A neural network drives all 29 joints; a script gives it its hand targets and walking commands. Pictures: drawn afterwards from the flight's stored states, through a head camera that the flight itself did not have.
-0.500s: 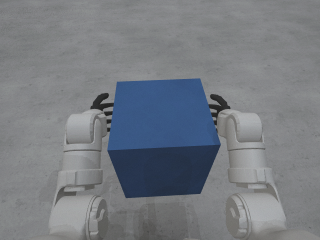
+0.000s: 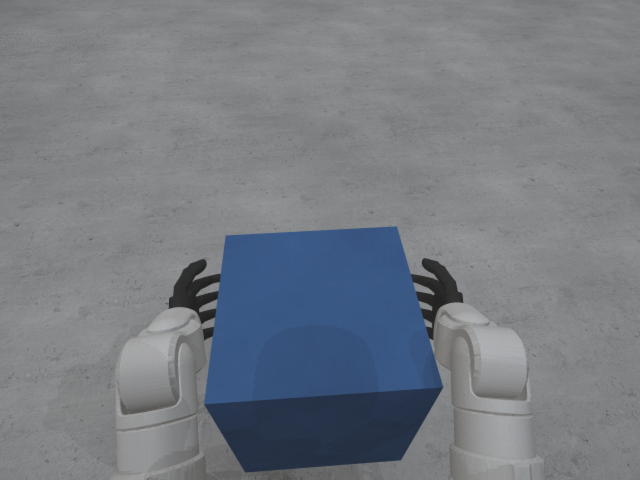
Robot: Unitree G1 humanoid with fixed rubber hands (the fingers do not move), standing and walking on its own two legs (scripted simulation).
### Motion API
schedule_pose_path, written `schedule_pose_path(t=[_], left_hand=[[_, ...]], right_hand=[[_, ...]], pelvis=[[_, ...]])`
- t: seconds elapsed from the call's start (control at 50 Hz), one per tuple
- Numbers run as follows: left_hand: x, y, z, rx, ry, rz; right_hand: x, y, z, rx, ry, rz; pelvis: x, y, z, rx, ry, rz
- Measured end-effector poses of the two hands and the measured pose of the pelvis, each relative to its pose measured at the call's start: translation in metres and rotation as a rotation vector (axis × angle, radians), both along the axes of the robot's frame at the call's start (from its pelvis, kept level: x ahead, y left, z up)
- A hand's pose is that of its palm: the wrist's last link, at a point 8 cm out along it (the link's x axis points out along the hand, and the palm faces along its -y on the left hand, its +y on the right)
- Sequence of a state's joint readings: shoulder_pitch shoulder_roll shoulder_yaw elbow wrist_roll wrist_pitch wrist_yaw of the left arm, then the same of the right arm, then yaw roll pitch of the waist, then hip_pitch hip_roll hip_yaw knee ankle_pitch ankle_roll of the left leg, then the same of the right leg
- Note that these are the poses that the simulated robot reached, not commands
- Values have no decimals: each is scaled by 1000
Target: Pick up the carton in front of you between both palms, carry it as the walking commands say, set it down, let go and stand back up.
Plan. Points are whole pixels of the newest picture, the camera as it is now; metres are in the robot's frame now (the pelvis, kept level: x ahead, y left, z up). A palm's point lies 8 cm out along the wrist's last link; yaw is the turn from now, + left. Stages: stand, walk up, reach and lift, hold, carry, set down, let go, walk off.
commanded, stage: carry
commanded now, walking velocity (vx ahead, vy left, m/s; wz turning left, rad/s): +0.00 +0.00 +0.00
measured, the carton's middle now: (318, 354) +0.27 +0.00 +0.00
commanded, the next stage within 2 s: hold in 1.54 s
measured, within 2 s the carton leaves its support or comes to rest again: neither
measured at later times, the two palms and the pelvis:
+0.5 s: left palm (216, 283) +0.33 +0.13 +0.06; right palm (449, 286) +0.33 -0.17 +0.06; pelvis +0.07 -0.02 -0.01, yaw +1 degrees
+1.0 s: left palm (224, 291) +0.33 +0.13 +0.04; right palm (448, 293) +0.33 -0.17 +0.04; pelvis +0.04 -0.03 -0.01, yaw +1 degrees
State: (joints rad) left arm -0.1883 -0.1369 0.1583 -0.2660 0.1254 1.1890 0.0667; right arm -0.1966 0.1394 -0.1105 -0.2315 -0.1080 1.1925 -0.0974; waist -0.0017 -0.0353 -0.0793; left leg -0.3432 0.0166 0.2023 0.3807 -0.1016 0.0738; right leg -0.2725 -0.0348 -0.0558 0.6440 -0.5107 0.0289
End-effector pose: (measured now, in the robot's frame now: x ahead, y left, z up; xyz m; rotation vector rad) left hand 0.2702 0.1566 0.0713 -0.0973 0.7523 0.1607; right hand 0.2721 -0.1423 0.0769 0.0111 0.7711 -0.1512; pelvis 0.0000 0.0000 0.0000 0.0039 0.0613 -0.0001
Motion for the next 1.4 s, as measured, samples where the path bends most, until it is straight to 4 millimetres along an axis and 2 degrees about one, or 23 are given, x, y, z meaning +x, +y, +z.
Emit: schedule_pose_path(t=[0.2, 0.28, 0.36, 0.52, 0.86, 1.06, 1.4], left_hand=[[40, -13, 23, 44, -75, -27], [54, -18, 24, 52, -83, -28], [62, -21, 15, 58, -65, -29], [60, -24, -11, 69, -31, -31], [63, -30, -33, 115, -74, -66], [60, -30, -28, 113, -129, -53], [49, -32, -29, 114, -105, -58]], right_hand=[[35, -13, 14, 16, -75, -4], [48, -18, 13, 25, -83, -8], [57, -21, 4, 19, -65, 1], [58, -24, -21, -3, -31, 23], [60, -30, -43, -44, -73, 51], [59, -30, -38, -42, -129, 54], [48, -32, -39, -45, -105, 55]], pelvis=[[54, -7, -2, 2, -18, 9], [66, -11, -5, -1, -13, 11], [70, -15, -7, -2, -11, 12], [68, -22, -9, -2, -16, 13], [44, -26, -6, -2, -31, 12], [34, -28, -6, -2, -29, 14], [29, -30, -5, -2, -30, 14]])
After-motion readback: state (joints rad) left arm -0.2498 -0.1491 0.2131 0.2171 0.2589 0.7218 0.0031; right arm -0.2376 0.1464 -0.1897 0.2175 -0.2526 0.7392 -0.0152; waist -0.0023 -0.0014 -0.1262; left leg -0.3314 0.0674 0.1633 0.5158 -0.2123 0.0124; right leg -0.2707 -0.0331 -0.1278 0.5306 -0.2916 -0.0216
